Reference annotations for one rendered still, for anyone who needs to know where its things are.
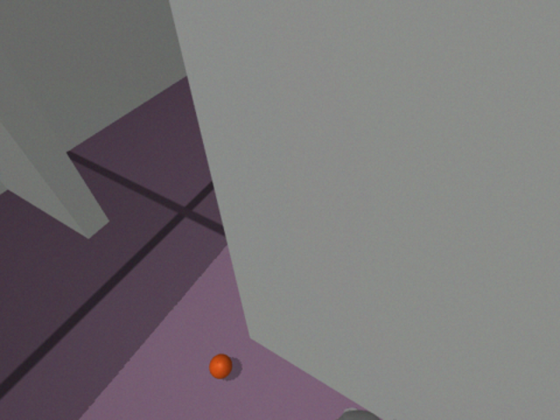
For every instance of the ball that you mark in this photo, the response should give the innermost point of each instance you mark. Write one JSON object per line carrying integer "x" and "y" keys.
{"x": 220, "y": 366}

